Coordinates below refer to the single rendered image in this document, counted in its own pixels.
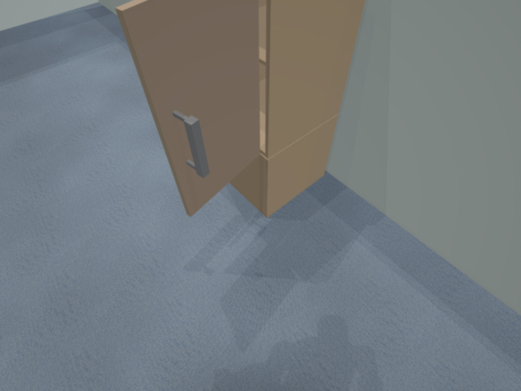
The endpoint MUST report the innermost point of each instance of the handle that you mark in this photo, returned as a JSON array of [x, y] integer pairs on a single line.
[[196, 142]]

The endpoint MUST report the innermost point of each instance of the cupboard door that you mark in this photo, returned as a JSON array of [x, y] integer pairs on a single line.
[[200, 58]]

